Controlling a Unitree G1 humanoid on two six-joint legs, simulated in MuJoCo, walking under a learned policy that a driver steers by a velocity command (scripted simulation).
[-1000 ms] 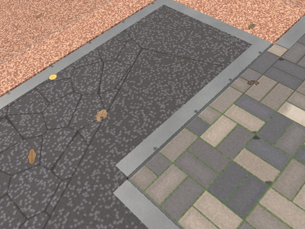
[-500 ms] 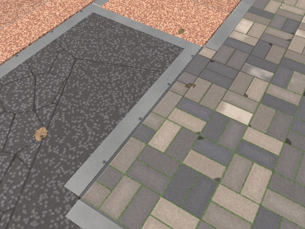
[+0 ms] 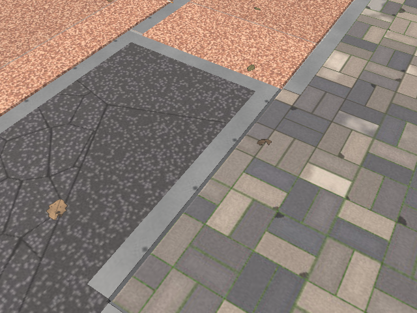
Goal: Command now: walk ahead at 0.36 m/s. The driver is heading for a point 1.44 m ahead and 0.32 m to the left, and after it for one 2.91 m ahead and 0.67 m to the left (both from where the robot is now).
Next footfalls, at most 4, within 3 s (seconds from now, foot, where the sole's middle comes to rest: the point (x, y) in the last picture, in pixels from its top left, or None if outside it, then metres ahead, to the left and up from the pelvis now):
0.42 right None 0.38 -0.14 -0.77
0.92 left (182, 300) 0.56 0.09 -0.77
1.38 right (249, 281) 0.63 -0.12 -0.77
1.70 left None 0.47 0.09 -0.77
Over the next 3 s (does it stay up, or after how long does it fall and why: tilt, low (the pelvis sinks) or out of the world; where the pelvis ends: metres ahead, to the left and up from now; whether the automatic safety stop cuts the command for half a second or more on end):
stays up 0.75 0.13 0.01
